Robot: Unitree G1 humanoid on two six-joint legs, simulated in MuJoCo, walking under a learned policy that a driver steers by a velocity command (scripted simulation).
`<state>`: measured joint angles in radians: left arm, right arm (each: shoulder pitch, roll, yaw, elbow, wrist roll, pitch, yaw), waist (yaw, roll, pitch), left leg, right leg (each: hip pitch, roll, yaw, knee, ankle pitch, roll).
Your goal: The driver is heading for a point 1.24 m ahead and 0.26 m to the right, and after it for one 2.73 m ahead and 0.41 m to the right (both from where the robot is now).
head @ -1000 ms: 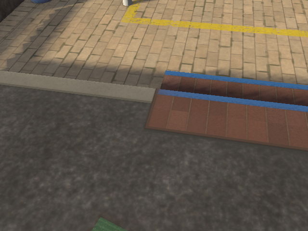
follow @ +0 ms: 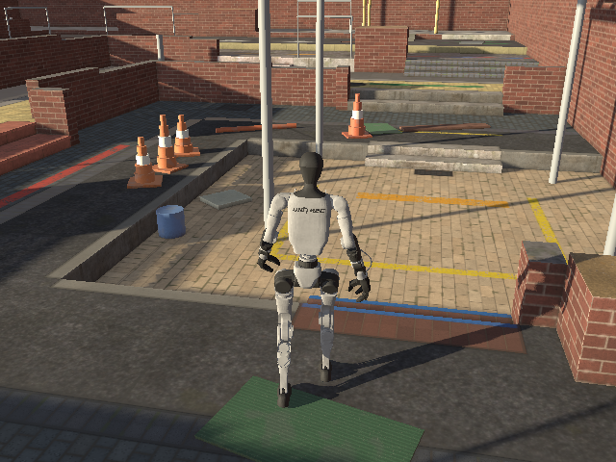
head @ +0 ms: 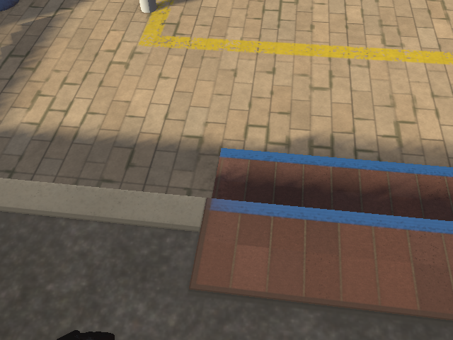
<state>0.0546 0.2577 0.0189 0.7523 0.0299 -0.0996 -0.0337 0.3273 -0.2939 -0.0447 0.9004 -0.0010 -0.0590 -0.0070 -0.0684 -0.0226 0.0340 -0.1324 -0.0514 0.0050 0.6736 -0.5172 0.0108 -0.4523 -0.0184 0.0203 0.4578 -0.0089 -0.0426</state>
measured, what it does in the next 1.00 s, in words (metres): walks ahead: left foot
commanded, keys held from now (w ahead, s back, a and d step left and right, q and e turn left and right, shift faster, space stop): no key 1.00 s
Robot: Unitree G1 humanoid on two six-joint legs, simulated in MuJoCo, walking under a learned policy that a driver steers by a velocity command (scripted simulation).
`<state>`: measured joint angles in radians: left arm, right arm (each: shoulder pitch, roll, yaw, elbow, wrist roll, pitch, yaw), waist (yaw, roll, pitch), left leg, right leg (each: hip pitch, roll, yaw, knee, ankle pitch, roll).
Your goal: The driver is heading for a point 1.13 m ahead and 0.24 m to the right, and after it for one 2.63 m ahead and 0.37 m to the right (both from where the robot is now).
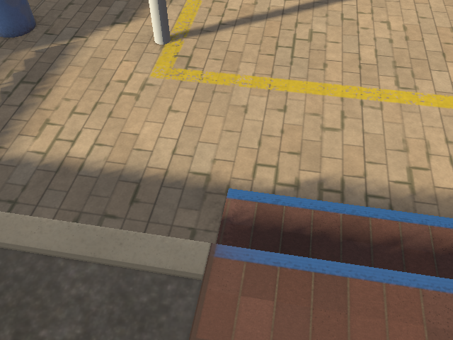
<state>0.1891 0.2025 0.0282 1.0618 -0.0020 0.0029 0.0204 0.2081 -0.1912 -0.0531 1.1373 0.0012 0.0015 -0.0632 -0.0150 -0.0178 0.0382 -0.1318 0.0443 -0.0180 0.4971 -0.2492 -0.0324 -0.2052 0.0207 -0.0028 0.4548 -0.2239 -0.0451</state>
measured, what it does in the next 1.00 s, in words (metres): walks ahead: left foot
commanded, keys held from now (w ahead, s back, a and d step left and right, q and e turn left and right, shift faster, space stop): no key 0.12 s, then w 0.44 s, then w+e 0.44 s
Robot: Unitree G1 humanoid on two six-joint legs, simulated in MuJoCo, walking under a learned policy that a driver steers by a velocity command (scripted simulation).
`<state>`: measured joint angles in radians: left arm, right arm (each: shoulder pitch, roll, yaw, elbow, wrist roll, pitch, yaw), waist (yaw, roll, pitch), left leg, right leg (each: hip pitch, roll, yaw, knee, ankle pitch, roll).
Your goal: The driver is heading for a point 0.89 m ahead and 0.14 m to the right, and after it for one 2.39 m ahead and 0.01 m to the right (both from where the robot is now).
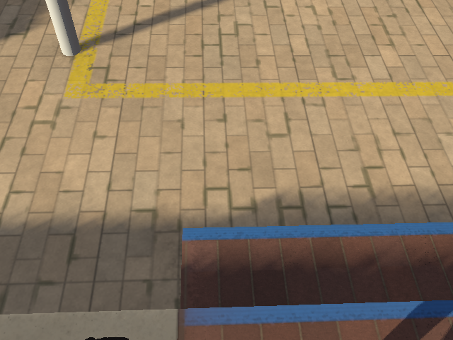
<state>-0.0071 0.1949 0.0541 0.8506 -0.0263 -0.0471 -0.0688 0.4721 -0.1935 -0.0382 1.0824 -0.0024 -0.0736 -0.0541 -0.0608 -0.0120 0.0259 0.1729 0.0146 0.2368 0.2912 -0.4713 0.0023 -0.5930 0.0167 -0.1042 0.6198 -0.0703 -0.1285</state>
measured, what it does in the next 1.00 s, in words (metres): walks ahead, turning right: right foot, then left foot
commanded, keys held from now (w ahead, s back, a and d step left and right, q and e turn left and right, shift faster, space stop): w+e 0.34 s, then w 0.66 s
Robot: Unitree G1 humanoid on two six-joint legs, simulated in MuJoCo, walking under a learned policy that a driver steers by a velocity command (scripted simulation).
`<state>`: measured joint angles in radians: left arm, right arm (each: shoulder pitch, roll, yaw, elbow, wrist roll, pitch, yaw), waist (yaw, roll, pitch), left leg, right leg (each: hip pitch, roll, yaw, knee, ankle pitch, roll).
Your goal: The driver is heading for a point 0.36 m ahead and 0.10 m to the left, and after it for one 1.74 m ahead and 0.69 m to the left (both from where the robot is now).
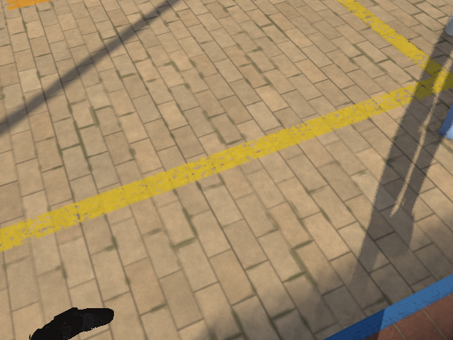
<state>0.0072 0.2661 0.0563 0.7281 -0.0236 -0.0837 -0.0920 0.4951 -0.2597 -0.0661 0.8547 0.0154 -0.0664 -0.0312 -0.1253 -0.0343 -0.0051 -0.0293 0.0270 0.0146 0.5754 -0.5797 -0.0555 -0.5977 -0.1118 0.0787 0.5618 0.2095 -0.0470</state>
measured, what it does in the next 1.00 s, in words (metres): goes down, turning left: right foot 0.12 m lower, then left foot 0.12 m lower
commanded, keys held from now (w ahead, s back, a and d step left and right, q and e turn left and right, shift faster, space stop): w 0.02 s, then w+q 0.98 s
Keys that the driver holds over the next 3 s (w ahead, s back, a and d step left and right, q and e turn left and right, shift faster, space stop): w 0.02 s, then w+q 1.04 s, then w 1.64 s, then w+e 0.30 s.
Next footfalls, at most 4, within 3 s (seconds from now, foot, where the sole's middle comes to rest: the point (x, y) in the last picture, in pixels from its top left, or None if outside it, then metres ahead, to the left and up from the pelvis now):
0.10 right None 0.23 -0.19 -0.85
0.74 left None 0.55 0.10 -0.97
1.12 right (213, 256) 0.88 -0.01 -0.97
1.62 left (121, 259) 0.91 0.34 -0.97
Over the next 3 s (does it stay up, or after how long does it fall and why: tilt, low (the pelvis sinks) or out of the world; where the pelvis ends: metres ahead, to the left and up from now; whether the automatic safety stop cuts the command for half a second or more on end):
stays up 1.42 0.64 -0.19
